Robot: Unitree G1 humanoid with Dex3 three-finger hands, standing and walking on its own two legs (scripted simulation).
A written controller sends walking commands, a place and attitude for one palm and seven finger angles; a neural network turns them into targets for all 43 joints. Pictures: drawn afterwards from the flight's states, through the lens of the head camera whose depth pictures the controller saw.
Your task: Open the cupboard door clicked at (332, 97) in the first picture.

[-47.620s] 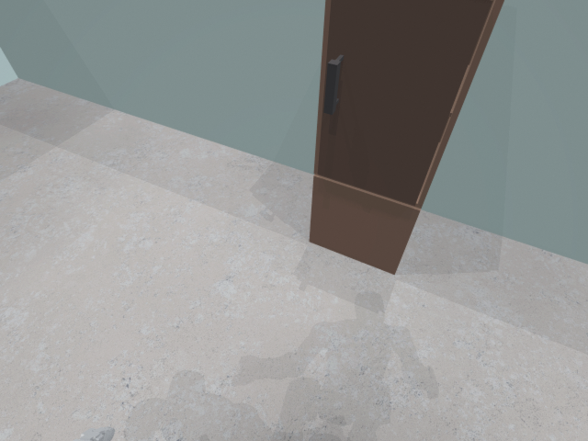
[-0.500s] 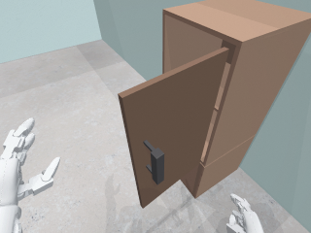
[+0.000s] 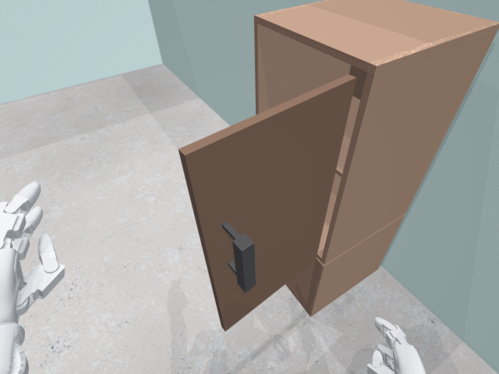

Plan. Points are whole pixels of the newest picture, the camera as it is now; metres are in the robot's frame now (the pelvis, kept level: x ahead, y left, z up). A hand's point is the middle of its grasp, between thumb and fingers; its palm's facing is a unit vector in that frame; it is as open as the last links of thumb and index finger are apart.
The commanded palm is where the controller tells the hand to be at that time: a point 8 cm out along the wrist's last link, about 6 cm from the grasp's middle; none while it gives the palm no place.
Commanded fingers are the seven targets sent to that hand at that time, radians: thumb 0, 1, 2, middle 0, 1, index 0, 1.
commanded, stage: step back with the hand held close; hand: left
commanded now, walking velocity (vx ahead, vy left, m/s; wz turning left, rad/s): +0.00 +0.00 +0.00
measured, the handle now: (237, 256) +0.32 +0.07 +0.00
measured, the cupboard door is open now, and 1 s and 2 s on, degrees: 96 96 96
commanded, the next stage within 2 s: stop stepping back and stand still in 1.50 s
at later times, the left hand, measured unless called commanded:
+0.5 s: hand (44, 287) +0.16 +0.27 +0.15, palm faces +0.36 -0.79 -0.51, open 7.4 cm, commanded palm +0.10 +0.31 +0.17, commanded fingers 0.00 0.90 0.90 -0.20 -0.30 -0.20 -0.30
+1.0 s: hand out of the picture +0.10 +0.30 +0.16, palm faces +0.44 -0.77 -0.47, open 7.4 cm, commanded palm +0.02 +0.34 +0.17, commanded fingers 0.00 0.90 0.90 -0.20 -0.30 -0.20 -0.30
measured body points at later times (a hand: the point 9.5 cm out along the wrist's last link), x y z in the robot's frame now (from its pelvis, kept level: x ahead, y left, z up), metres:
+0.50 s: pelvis -0.04 +0.01 +0.00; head -0.02 +0.02 +0.45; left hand +0.14 +0.31 +0.18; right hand +0.14 -0.24 -0.08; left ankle -0.02 +0.11 -0.74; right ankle -0.01 -0.11 -0.74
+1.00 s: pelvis -0.11 +0.03 -0.02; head -0.08 +0.06 +0.43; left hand +0.07 +0.34 +0.18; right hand +0.05 -0.21 -0.10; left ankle -0.02 +0.11 -0.74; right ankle -0.06 -0.11 -0.72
